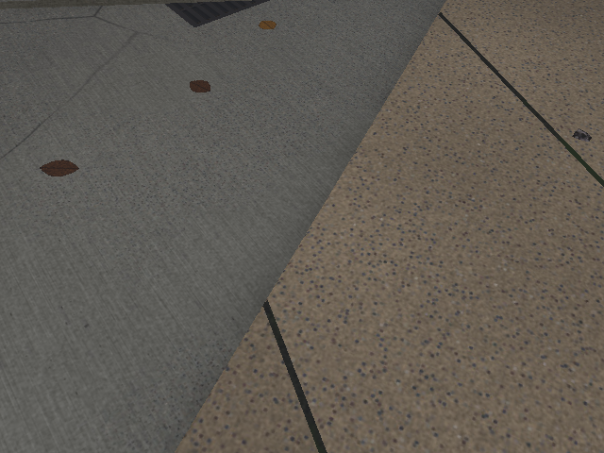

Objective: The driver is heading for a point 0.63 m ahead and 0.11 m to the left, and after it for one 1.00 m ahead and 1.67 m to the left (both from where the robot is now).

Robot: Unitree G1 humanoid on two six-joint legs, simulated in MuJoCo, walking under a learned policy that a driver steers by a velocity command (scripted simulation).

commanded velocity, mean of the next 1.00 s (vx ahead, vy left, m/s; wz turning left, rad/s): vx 0.09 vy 0.00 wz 0.26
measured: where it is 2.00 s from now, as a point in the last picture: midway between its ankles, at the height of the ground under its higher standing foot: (252, 450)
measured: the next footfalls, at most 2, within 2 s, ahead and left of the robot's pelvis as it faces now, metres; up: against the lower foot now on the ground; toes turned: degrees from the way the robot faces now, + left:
right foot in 0.18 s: +0.06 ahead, -0.16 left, +0.00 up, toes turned +2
right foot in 1.04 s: +0.14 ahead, -0.06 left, +0.00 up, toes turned +21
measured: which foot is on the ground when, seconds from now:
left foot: down 0.00-1.00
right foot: up 0.00-0.16, down 0.18-0.50, up 0.52-1.00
